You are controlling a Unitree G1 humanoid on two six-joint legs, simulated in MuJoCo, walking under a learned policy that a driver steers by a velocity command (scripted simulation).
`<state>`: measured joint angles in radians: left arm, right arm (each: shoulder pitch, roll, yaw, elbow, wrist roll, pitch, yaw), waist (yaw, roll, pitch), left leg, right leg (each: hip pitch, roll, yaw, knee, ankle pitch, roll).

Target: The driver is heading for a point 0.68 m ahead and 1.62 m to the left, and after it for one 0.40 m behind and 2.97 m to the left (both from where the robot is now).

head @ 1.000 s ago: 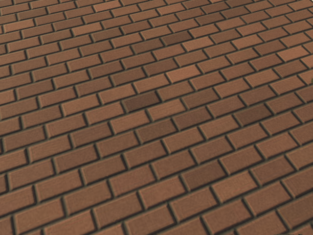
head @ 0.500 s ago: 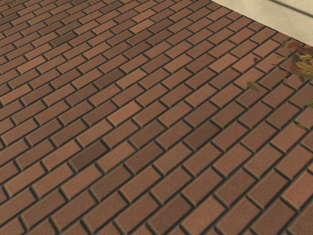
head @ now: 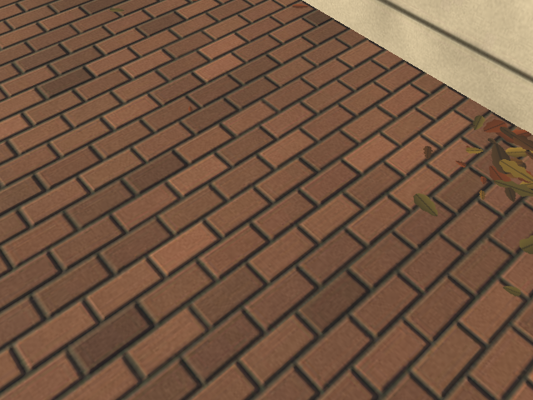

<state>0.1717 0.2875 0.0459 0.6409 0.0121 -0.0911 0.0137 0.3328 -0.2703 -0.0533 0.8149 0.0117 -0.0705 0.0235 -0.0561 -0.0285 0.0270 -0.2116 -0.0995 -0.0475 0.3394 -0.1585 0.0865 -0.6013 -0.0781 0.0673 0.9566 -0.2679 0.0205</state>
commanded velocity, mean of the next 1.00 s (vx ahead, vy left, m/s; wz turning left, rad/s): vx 0.50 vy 0.00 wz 0.55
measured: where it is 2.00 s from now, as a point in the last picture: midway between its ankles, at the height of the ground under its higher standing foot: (66, 252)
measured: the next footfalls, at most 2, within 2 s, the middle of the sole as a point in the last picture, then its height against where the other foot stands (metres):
right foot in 0.24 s outside the picture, level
left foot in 0.74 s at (179, 394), level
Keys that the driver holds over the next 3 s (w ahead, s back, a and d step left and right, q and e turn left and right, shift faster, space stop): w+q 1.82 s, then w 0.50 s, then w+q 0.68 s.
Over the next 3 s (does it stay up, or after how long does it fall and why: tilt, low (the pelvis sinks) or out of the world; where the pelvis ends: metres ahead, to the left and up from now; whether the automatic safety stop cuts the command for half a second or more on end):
stays up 1.01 1.07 0.00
